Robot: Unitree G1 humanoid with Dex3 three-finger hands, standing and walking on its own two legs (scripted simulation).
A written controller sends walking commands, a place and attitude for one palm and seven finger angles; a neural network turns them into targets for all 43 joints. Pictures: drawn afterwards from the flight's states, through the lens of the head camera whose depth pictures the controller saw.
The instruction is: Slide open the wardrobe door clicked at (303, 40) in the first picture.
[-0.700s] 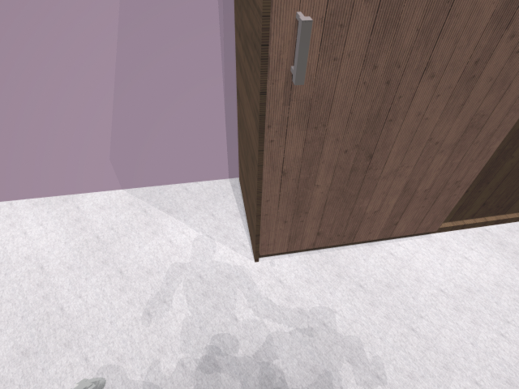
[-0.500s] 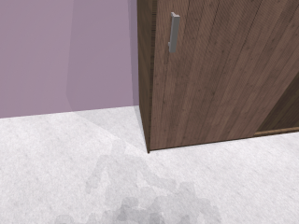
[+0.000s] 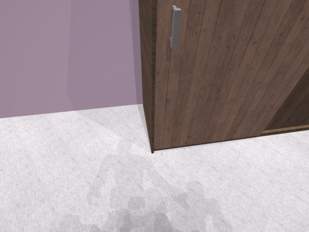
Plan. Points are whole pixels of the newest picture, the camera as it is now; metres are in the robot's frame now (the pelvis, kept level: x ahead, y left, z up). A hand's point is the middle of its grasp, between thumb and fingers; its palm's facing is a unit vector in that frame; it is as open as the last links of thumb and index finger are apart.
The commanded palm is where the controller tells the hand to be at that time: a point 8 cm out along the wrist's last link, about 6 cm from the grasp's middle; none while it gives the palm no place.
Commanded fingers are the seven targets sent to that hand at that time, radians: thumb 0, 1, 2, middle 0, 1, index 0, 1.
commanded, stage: stand and wait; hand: left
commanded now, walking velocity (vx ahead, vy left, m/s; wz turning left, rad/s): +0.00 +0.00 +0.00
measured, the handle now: (174, 27) +0.79 -0.03 +0.18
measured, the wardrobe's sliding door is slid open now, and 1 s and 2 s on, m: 0.00 0.00 0.00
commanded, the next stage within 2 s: look at it before walking up in 0.12 s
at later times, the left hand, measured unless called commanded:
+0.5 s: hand out of the picture +0.09 +0.23 -0.15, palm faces -0.03 -0.95 -0.32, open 7.4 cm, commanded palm none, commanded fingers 0.00 0.90 0.90 -0.20 -0.30 -0.20 -0.30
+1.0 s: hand out of the picture +0.08 +0.23 -0.16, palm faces -0.04 -0.95 -0.32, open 7.4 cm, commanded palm none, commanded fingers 0.00 0.90 0.90 -0.20 -0.30 -0.20 -0.30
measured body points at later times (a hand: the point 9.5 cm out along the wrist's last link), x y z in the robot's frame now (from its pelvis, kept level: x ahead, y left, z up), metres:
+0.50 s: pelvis +0.01 -0.01 +0.00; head +0.01 -0.01 +0.45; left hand +0.09 +0.28 -0.13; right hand +0.08 -0.30 -0.13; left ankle +0.01 +0.13 -0.74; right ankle +0.01 -0.12 -0.74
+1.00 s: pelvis +0.01 +0.00 +0.00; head +0.01 -0.01 +0.45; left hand +0.08 +0.28 -0.14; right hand +0.08 -0.29 -0.14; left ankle +0.01 +0.13 -0.74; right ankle +0.01 -0.12 -0.74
